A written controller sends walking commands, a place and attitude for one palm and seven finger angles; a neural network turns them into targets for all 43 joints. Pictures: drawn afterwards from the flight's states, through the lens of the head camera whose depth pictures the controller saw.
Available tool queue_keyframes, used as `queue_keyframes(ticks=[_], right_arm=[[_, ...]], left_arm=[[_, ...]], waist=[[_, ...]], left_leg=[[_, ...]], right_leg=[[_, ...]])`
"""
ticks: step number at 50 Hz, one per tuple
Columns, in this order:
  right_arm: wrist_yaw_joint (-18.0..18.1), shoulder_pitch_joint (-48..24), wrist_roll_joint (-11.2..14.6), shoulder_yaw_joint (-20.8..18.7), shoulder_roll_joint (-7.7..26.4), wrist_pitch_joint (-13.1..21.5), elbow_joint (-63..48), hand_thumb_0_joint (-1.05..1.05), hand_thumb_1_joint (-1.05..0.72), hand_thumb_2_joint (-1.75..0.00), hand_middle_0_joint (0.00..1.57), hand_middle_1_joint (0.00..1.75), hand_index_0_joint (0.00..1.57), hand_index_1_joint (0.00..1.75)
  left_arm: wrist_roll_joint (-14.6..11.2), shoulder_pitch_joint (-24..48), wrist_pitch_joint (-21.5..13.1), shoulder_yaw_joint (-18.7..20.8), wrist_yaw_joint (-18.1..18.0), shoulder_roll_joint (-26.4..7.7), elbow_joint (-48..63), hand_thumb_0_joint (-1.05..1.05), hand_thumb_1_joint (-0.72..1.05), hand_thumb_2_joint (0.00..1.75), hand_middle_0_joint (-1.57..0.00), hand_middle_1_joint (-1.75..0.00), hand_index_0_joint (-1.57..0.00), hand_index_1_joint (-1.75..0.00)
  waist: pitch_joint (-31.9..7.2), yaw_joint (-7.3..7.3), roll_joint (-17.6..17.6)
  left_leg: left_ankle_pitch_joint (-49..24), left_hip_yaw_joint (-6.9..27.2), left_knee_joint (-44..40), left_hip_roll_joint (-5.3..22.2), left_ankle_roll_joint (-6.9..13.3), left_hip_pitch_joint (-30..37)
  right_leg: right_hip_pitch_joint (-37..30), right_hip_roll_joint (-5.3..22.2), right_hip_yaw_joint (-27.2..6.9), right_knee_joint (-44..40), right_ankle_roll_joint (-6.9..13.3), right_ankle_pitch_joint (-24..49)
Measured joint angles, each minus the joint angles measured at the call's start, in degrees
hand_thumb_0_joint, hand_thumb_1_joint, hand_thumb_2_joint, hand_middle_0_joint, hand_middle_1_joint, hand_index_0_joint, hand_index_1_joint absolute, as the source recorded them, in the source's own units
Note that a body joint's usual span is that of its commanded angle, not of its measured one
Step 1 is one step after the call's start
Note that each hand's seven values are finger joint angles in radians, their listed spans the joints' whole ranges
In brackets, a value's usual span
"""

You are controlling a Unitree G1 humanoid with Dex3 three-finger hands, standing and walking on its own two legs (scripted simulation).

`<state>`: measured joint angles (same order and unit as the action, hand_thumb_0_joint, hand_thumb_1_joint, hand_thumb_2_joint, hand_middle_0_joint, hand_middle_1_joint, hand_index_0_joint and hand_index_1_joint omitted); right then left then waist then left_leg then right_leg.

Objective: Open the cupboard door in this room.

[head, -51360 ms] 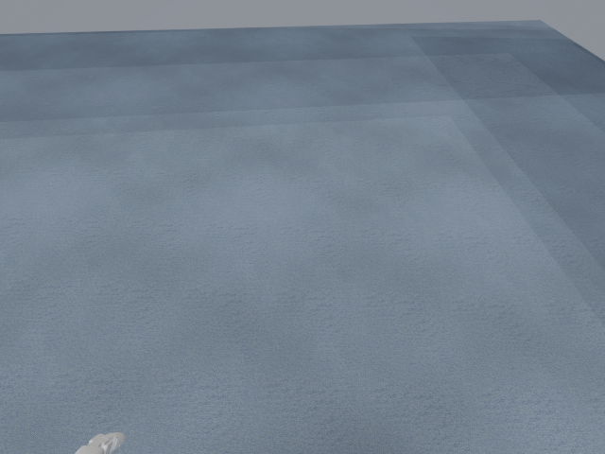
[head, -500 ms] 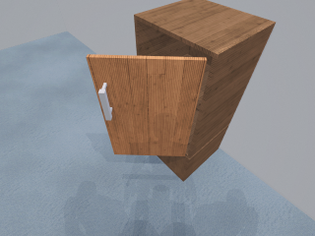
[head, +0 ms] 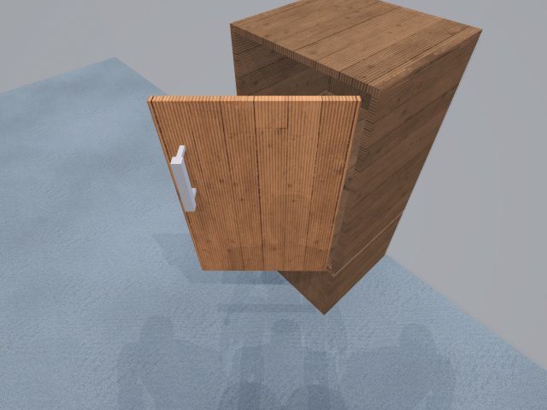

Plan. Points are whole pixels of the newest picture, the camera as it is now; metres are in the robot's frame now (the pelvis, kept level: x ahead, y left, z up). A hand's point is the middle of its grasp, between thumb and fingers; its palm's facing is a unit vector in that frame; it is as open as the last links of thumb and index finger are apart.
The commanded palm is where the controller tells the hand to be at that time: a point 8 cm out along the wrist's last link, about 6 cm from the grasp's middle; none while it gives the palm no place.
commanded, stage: look again from close up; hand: left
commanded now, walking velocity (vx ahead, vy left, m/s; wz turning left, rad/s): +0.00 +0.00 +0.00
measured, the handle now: (186, 179) +0.56 +0.21 -0.01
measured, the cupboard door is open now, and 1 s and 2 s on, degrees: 47 47 47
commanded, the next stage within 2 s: raise the hand with hooked fingers in 0.38 s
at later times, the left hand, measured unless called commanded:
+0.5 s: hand out of the picture +0.06 +0.19 -0.17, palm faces -0.01 -0.97 -0.23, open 7.3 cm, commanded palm +0.13 +0.24 -0.07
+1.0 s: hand (143, 399) +0.16 +0.20 -0.06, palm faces +0.17 -0.98 -0.05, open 9.2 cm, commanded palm +0.16 +0.25 -0.04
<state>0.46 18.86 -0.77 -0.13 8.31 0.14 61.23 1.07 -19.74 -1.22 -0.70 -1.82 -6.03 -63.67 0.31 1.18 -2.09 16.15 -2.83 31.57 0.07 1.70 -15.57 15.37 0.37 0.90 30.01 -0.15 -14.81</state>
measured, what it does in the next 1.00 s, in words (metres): lowers itself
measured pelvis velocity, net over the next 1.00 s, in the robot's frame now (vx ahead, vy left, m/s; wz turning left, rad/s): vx -0.01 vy -0.04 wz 0.06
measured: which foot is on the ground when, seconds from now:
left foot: down 0.00-1.00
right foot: down 0.00-1.00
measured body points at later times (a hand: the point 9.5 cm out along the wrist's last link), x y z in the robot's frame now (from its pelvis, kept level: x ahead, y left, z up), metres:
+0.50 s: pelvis +0.03 +0.01 +0.00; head +0.05 +0.00 +0.45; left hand +0.07 +0.24 -0.15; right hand +0.04 -0.22 -0.16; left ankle +0.01 +0.10 -0.73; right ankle +0.01 -0.13 -0.73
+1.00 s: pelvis -0.01 -0.04 -0.09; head +0.05 -0.02 +0.35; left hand +0.14 +0.25 -0.05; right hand +0.25 -0.26 -0.13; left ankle +0.01 +0.10 -0.73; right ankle +0.01 -0.13 -0.73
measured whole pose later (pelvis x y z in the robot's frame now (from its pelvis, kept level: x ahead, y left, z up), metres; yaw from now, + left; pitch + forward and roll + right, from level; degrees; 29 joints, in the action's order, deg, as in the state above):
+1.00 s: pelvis -0.01 -0.04 -0.09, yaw +3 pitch +14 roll -1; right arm 2.5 7.5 1.1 -2.7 16.5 14.9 29.6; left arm -17.8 -24.5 -31.9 14.8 20.6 -12.5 -7.5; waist -7.4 -3.5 1.3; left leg 31.5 2.7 69.5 1.2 -1.3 -52.1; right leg 50.3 0.2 6.2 68.1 3.0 -31.9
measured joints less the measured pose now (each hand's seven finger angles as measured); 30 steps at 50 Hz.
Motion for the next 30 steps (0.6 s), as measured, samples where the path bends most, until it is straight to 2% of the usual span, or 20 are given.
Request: queue_keyframes(ticks=[7, 15, 25, 26, 27, 28, 30], right_arm=[[0.56, -0.23, 0.03, 0.65, 1.23, 0.97, -0.24, 0.02, -0.93, -0.9, 0.2, 0.3, 0.2, 0.29], [0.59, -1.83, 0.11, 1.1, 1.86, 1.62, 0.31, 0.02, -0.92, -0.9, 0.2, 0.3, 0.2, 0.29], [0.56, -3.66, 0.34, 1.1, 2.03, 1.21, 1.07, 0.01, -0.91, -0.9, 0.2, 0.3, 0.2, 0.29], [0.57, -2.86, 1.03, 1.05, 2.05, 1.59, -1.21, 0.01, -0.91, -0.9, 0.2, 0.3, 0.2, 0.29], [1.25, -1.59, 1.36, 1.12, 1.98, 3.85, -3.67, 0.01, -0.91, -0.9, 0.2, 0.3, 0.2, 0.29], [2.01, -0.55, 1.6, 1.16, 2.07, 6.77, -5.43, 0.01, -0.91, -0.9, 0.2, 0.3, 0.2, 0.29], [2.52, 0.08, 2.31, 0.71, 2.73, 10.72, -8.4, 0.01, -0.91, -0.9, 0.2, 0.3, 0.2, 0.29]], left_arm=[[-0.12, 1.73, -0.43, 0.3, -0.18, -1.3, 1.14, 0.01, 0.91, 0.9, -0.2, -0.3, -0.2, -0.3], [-0.32, 4.33, -0.37, 0.54, -0.15, -2.66, 2.17, 0.01, 0.91, 0.9, -0.2, -0.3, -0.2, -0.3], [-0.22, 5.53, -0.1, 0.41, -0.47, -3.12, 1.87, 0.01, 0.92, 0.9, -0.2, -0.3, -0.2, -0.3], [-2.2, 2.89, 3.42, 1.9, -0.3, -3.01, 10.59, 0.01, 0.92, 0.9, -0.2, -0.3, -0.2, -0.3], [-3.4, -0.29, 3.99, 3.08, -0.4, -3.1, 21.08, 0.02, 0.91, 0.9, -0.2, -0.3, -0.2, -0.3], [-4.37, -2.58, 2.28, 3.41, -1.14, -3.41, 29.74, 0.02, 0.91, 0.9, -0.2, -0.3, -0.2, -0.3], [-6.67, -4.12, -0.23, 3.41, -2.84, -3.72, 42.01, 0.02, 0.9, 0.89, -0.21, -0.31, -0.2, -0.31]], waist=[[-1.37, -0.55, -0.72], [0.01, -0.61, 0.04], [1.27, -0.65, 1.0], [1.22, -0.5, 1.27], [1.14, -0.92, 1.98], [0.68, -1.37, 2.56], [-0.8, -1.1, 2.85]], left_leg=[[0.44, -1.04, -2.27, -1.4, 0.86, 3.0], [0.0, -1.66, -4.94, -2.02, 1.06, 5.34], [0.54, -1.44, -5.02, -1.46, 0.67, 5.91], [0.86, -1.21, -4.2, -1.37, 0.58, 5.05], [0.92, -1.24, -4.14, -1.6, 0.51, 4.79], [0.88, -1.24, -4.13, -1.89, 0.38, 4.53], [1.07, -0.6, -3.16, -2.49, 0.25, 3.36]], right_leg=[[-1.77, 1.31, -1.11, -0.06, -1.03, -1.25], [-3.18, 1.84, -1.79, -1.11, -1.36, -1.51], [-4.26, 1.3, -1.53, -2.18, -1.21, -1.7], [-3.64, 1.25, -1.27, -1.73, -1.16, -1.82], [-2.9, 1.46, -1.31, -0.72, -0.83, -2.19], [-2.16, 1.77, -1.23, 0.45, -0.43, -2.75], [-1.02, 2.49, -0.55, 2.23, -0.55, -4.03]])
